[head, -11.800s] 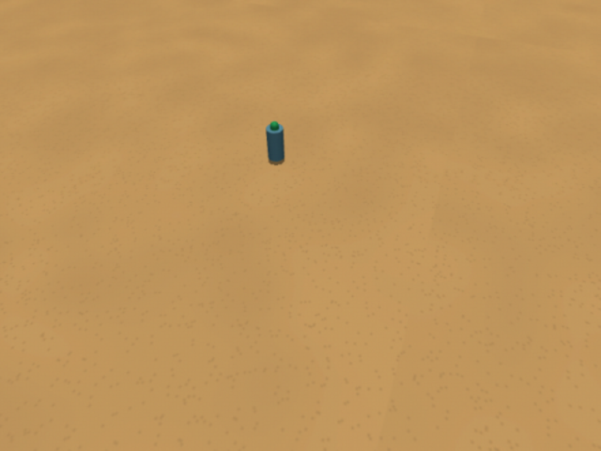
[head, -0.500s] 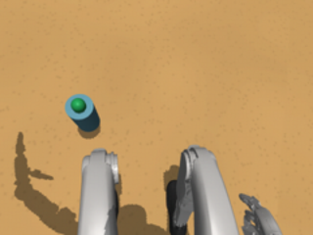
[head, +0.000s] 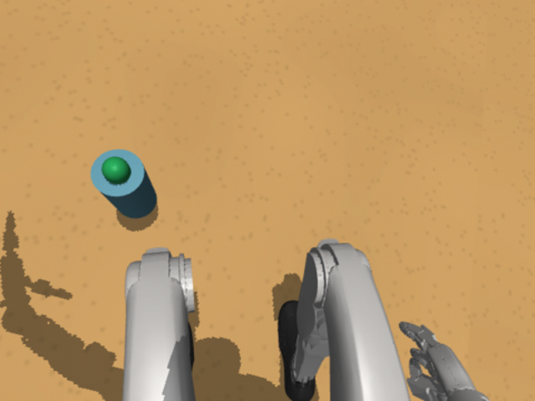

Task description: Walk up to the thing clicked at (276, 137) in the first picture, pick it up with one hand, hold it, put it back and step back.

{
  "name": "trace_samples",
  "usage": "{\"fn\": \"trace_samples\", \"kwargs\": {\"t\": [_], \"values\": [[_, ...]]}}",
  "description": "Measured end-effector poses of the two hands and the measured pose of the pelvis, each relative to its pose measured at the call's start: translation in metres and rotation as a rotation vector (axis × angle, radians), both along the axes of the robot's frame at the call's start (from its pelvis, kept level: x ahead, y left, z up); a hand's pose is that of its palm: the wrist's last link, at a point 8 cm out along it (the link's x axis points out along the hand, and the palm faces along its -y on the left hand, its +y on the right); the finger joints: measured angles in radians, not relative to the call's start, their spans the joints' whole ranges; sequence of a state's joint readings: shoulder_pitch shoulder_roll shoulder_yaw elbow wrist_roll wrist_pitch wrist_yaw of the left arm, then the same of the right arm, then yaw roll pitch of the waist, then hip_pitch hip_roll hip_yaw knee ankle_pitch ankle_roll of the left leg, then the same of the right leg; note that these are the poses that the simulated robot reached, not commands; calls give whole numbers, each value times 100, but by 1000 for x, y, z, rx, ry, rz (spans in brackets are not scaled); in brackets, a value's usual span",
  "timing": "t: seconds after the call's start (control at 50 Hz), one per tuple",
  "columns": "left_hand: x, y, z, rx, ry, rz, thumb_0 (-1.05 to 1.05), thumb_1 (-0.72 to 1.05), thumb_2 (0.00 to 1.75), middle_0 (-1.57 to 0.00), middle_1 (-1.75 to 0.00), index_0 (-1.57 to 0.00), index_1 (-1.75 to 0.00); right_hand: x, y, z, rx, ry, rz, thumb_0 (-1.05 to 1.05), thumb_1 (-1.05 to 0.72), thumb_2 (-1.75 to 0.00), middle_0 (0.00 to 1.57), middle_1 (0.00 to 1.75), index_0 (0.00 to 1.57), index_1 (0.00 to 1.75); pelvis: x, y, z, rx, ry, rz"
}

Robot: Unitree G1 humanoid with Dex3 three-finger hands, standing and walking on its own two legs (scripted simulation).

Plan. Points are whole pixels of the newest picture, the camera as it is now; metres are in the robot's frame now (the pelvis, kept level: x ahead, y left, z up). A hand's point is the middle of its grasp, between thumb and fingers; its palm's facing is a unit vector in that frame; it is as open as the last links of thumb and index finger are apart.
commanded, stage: approach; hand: left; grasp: from the side
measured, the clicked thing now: (126, 184) +0.47 +0.24 -0.27
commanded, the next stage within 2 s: close in in 0.32 s
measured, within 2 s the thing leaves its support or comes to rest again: neither
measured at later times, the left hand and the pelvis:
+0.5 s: hand (69, 194) +0.43 +0.32 -0.20, palm faces +0.10 -0.99 +0.05, open 17.7 cm; pelvis -0.01 +0.01 -0.07, yaw -6 degrees
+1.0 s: hand (112, 197) +0.44 +0.26 -0.23, palm faces +0.16 -0.99 +0.03, open 17.7 cm; pelvis -0.02 +0.02 -0.09, yaw -8 degrees
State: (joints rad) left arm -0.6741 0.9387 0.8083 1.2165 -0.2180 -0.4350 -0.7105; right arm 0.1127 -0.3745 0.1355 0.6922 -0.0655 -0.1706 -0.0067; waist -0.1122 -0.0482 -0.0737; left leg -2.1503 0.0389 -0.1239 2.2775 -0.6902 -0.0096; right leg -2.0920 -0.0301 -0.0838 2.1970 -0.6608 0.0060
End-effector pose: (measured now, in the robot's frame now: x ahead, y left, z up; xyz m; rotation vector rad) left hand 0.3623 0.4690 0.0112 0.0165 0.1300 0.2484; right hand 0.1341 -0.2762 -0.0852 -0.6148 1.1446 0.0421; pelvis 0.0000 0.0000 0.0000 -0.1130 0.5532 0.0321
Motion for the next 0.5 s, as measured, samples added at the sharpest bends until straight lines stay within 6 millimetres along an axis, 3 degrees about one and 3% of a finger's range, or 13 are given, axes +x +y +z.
{"fn": "trace_samples", "kwargs": {"t": [0.08, 0.3, 0.5], "values": [[6, -10, -38, -32, -37, -5, -1, -59, 2, -7, -4, -5, -6, 4, 1, -8, -15, 1, 47, 0, -92, -90, 21, 30, 20, 30, -1, 0, -15, -9, -21, -11], [25, -54, -168, -89, -13, -53, -1, -59, 3, -7, -5, -5, -7, 12, 11, -25, -115, 59, 175, 0, -91, -90, 21, 30, 20, 30, -5, 5, -57, -62, -119, -41], [42, -101, -212, -76, -16, -147, -1, -60, 4, -7, -8, -5, -9, 1, 21, -34, -160, 144, 220, 0, -93, -91, 21, 30, 20, 30, -6, 13, -72, -110, -181, -52]]}}
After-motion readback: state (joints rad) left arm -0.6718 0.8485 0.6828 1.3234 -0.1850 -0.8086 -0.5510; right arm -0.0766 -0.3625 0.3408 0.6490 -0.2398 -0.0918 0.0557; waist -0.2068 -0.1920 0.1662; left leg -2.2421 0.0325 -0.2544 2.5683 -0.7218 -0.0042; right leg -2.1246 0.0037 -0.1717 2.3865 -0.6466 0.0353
